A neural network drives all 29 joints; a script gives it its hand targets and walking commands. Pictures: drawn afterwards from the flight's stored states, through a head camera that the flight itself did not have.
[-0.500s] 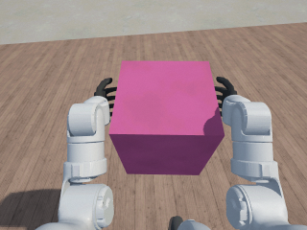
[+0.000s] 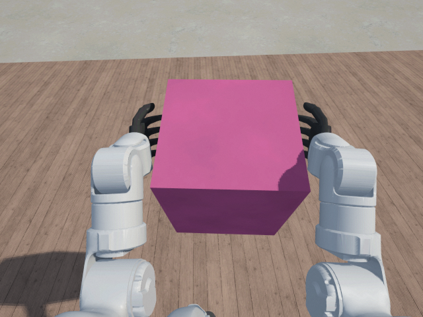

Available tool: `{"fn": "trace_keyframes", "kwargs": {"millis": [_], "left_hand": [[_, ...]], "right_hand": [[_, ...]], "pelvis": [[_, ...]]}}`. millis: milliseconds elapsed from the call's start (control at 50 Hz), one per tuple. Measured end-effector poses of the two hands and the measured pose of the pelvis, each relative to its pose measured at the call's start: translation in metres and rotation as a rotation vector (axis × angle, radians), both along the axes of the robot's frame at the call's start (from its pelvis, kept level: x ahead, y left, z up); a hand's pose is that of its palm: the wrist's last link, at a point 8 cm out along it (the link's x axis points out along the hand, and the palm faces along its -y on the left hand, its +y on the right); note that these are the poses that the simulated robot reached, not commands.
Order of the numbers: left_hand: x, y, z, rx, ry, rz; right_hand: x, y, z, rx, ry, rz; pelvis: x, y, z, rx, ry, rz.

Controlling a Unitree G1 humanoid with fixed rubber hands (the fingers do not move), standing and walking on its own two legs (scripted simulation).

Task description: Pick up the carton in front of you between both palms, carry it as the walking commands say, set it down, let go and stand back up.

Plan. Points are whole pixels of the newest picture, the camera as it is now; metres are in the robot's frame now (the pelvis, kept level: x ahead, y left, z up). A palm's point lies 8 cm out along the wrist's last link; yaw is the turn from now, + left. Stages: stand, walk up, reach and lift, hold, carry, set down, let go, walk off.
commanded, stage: carry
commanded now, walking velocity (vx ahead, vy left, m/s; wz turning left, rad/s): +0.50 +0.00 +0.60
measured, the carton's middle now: (227, 165) +0.37 +0.01 +0.06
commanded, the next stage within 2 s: none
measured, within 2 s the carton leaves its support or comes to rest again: neither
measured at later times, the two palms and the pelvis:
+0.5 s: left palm (151, 78) +0.63 +0.21 +0.06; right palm (263, 63) +0.71 -0.08 +0.06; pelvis +0.31 -0.01 -0.05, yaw +14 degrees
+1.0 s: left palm (111, 49) +0.83 +0.38 +0.02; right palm (200, 30) +0.95 +0.10 +0.02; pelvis +0.57 +0.09 -0.08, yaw +21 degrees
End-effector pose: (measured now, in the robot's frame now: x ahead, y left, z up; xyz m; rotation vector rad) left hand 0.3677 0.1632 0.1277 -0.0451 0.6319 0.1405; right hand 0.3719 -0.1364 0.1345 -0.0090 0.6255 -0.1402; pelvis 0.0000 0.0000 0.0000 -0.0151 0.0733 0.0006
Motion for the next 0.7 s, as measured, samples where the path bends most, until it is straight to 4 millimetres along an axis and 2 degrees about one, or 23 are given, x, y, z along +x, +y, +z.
{"fn": "trace_keyframes", "kwargs": {"millis": [100, 180, 300, 380, 420, 460, 560, 620, 700], "left_hand": [[0.053, -0.006, -0.027, 0.019, 0.159, -0.042], [0.096, -0.007, -0.037, 0.013, 0.178, -0.037], [0.167, 0.002, -0.035, -0.006, 0.097, 0.036], [0.221, 0.010, -0.036, 0.010, 0.017, 0.097], [0.245, 0.018, -0.041, 0.039, -0.009, 0.131], [0.260, 0.029, -0.052, 0.059, 0.026, 0.160], [0.269, 0.064, -0.079, 0.037, 0.169, 0.283], [0.279, 0.087, -0.081, 0.032, 0.184, 0.355], [0.302, 0.118, -0.077, 0.027, 0.147, 0.431]], "right_hand": [[0.042, -0.006, -0.032, 0.006, 0.160, -0.032], [0.086, -0.007, -0.040, 0.010, 0.179, -0.035], [0.177, 0.002, -0.036, 0.021, 0.098, 0.014], [0.251, 0.012, -0.038, 0.030, 0.019, 0.083], [0.289, 0.022, -0.046, 0.035, -0.009, 0.133], [0.316, 0.035, -0.059, 0.035, 0.025, 0.177], [0.362, 0.080, -0.087, 0.008, 0.165, 0.307], [0.389, 0.109, -0.094, 0.010, 0.180, 0.373], [0.428, 0.147, -0.093, 0.027, 0.147, 0.431]], "pelvis": [[0.056, 0.011, 0.008, -0.016, 0.012, 0.028], [0.100, 0.014, 0.011, -0.018, 0.022, 0.056], [0.177, 0.006, 0.001, 0.002, 0.037, 0.120], [0.242, -0.002, -0.029, 0.034, 0.027, 0.173], [0.272, -0.005, -0.048, 0.030, 0.022, 0.196], [0.290, -0.007, -0.053, 0.013, 0.021, 0.214], [0.340, -0.011, -0.044, 0.042, 0.022, 0.278], [0.368, -0.008, -0.041, 0.050, 0.024, 0.319], [0.407, 0.002, -0.039, 0.049, 0.027, 0.369]]}}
